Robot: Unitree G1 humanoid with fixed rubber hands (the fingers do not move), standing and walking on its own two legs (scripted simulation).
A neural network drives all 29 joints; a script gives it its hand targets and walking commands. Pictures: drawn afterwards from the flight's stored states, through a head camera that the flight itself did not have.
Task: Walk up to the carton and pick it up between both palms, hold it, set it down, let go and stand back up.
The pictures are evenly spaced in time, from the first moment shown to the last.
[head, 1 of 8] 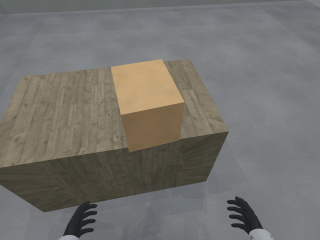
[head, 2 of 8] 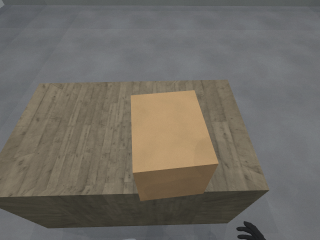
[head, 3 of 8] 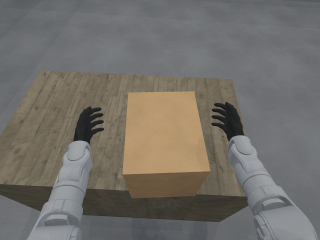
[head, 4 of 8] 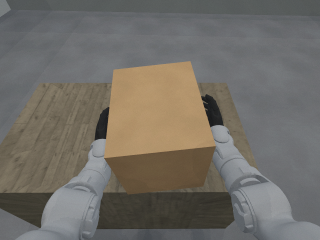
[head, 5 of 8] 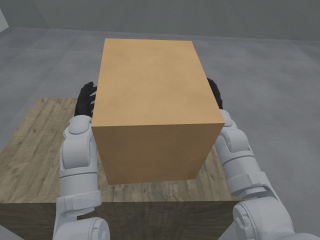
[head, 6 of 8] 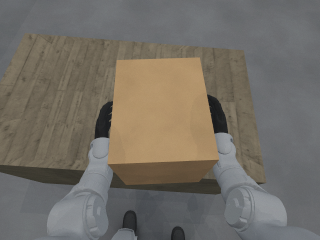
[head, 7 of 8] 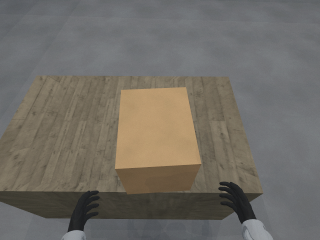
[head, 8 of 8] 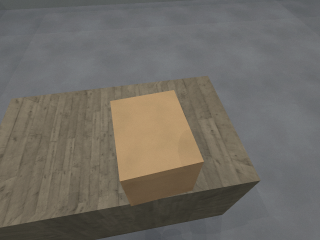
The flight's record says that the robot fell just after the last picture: no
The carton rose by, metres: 0.27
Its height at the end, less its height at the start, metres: +0.00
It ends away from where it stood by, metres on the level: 0.02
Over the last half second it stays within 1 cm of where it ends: yes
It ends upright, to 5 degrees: yes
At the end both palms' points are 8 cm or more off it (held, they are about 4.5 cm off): yes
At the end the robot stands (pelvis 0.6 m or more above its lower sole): yes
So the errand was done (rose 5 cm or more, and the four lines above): yes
